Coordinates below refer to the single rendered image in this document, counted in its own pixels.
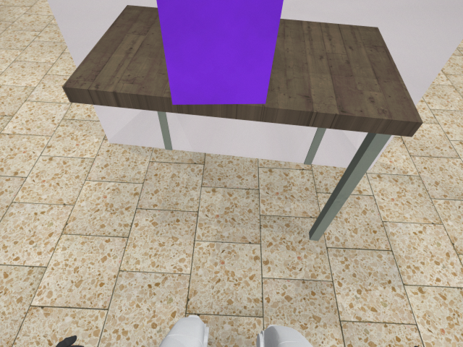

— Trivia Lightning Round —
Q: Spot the right robot thigh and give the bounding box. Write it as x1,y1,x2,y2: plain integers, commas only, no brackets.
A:
256,325,313,347

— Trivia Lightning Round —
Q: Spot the left robot thigh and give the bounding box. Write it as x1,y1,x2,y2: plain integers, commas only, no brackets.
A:
159,317,209,347

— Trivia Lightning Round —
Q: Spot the carton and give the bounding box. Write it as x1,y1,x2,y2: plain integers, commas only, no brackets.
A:
156,0,284,105

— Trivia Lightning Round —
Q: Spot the table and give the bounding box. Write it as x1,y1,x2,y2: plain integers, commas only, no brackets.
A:
62,5,423,241

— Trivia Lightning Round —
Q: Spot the robot thigh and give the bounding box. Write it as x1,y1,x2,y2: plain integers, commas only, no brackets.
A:
159,317,209,347
256,325,313,347

